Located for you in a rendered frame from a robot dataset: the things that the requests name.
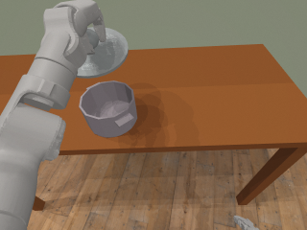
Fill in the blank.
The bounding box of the left robot hand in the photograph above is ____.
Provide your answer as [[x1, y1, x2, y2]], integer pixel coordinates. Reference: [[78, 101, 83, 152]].
[[55, 0, 106, 55]]

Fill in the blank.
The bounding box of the knob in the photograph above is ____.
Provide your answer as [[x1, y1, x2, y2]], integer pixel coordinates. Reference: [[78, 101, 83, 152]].
[[86, 28, 99, 49]]

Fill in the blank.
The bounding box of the left robot upper arm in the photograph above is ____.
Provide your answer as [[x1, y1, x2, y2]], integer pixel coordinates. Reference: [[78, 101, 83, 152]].
[[0, 103, 66, 230]]

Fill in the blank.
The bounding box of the pot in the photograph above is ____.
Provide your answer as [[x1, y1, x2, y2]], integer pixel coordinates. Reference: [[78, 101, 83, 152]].
[[79, 80, 137, 138]]

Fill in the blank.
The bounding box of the right robot hand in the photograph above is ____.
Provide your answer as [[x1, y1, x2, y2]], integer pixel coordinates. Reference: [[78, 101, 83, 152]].
[[233, 215, 259, 230]]

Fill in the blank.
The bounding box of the lid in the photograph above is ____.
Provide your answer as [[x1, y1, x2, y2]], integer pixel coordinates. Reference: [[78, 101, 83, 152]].
[[77, 27, 129, 79]]

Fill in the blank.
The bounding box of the table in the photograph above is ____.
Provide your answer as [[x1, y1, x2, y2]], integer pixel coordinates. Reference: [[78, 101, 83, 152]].
[[0, 44, 307, 211]]

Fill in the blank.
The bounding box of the robot left forearm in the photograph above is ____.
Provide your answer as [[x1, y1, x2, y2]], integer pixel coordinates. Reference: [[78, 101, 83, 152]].
[[0, 3, 88, 137]]

